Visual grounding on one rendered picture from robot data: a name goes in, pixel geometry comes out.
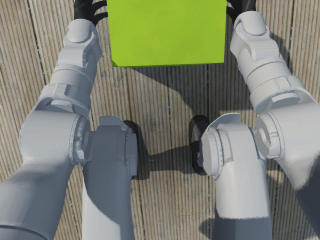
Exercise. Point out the right robot forearm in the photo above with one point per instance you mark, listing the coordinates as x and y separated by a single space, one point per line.
262 66

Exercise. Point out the robot right foot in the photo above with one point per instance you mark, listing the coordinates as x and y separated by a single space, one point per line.
197 127

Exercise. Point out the left robot hand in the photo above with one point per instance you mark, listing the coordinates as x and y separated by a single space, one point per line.
86 9

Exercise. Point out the robot left upper arm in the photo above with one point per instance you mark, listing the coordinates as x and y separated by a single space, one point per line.
32 198

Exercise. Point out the right robot hand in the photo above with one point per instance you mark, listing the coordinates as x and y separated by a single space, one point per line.
239 7

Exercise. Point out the left robot forearm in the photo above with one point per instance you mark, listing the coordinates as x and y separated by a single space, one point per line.
74 74

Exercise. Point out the robot right upper arm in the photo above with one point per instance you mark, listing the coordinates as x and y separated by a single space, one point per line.
291 136

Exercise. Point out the right robot shin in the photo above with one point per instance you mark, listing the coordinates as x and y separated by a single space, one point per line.
224 119

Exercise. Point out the carton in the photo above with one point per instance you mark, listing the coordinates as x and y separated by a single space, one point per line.
166 33

